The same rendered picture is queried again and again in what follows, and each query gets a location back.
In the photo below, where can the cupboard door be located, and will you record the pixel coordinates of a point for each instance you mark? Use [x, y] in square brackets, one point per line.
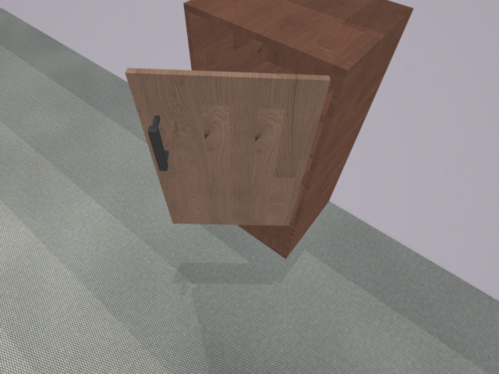
[238, 142]

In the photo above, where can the handle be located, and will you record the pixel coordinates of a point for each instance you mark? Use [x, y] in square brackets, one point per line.
[160, 154]

